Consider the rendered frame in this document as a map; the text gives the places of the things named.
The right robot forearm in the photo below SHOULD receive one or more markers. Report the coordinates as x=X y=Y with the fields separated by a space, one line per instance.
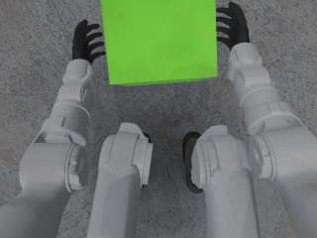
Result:
x=258 y=97

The robot left thigh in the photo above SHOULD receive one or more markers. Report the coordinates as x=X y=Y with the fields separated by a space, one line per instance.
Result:
x=115 y=206

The left robot forearm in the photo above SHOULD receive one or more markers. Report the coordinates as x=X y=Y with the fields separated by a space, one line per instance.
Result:
x=72 y=108

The right robot hand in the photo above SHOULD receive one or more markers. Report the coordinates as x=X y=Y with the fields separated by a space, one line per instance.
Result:
x=238 y=31

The robot right upper arm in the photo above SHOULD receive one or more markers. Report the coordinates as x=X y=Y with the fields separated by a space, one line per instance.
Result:
x=287 y=158

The left robot hand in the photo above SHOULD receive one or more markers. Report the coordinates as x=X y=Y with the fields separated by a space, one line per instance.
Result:
x=81 y=50

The carton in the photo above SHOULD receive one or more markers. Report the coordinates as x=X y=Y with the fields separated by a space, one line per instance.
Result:
x=152 y=42

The right robot shin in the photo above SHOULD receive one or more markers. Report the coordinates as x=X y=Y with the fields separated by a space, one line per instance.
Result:
x=223 y=130

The robot left upper arm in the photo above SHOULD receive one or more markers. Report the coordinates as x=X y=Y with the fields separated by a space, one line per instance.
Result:
x=50 y=173

